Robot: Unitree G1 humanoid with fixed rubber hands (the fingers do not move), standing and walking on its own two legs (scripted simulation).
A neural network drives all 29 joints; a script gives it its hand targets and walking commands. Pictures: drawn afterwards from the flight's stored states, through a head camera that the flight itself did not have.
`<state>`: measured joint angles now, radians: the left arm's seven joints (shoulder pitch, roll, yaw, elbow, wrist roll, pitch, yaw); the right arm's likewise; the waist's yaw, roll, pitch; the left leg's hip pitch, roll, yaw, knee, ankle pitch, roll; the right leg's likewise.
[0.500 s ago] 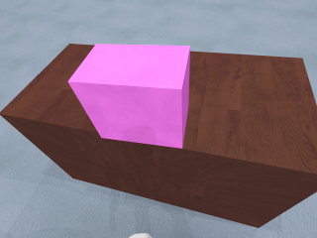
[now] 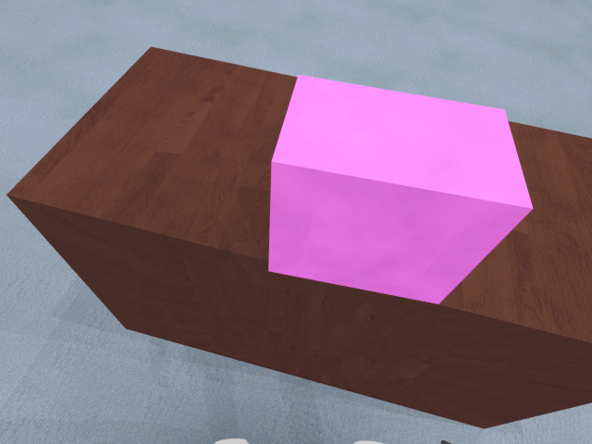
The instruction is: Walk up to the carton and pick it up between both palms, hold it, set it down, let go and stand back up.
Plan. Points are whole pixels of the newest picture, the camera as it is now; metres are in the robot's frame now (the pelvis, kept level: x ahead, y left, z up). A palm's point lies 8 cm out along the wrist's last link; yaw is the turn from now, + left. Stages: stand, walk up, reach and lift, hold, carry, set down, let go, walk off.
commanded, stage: walk up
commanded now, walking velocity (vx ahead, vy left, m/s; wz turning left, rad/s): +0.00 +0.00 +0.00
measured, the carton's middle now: (374, 198) +0.44 -0.07 +0.06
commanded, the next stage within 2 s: none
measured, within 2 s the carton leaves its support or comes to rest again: neither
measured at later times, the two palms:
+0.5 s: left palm out of the picture -0.01 +0.24 -0.15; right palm out of the picture -0.05 -0.17 -0.14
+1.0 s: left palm out of the picture +0.01 +0.15 -0.12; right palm out of the picture -0.09 -0.31 -0.16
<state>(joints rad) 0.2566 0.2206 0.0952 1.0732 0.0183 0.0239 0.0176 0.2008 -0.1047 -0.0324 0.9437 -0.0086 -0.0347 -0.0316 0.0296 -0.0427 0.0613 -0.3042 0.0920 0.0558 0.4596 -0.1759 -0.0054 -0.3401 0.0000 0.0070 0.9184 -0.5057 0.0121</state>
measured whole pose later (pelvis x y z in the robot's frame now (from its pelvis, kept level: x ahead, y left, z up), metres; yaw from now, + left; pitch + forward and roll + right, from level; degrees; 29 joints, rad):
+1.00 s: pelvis -0.05 -0.08 +0.00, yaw -4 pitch +0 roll +1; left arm 0.26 0.14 0.02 1.00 0.03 0.00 0.00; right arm 0.33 -0.21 -0.08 1.07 -0.02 0.07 -0.02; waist -0.03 0.07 -0.02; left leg -0.41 0.07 0.00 0.69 -0.37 -0.01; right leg -0.17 -0.03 -0.04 0.43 -0.26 -0.01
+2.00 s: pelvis -0.04 -0.14 +0.00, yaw -2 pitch -1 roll +0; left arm 0.32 0.10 0.00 1.17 0.00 -0.02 0.03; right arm 0.39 -0.10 0.00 1.16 -0.02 -0.01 -0.05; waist -0.01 0.02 0.03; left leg -0.12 0.05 0.01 0.40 -0.27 -0.04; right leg -0.10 0.08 -0.11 0.35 -0.24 -0.10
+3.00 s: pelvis -0.03 -0.13 +0.00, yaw -2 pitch +0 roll +0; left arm 0.34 0.09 0.00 1.18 -0.01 -0.03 0.04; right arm 0.41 -0.08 0.00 1.13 -0.01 -0.01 -0.06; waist 0.00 0.02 0.02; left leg -0.10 0.04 0.02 0.39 -0.28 -0.03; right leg -0.09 0.07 -0.10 0.35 -0.26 -0.09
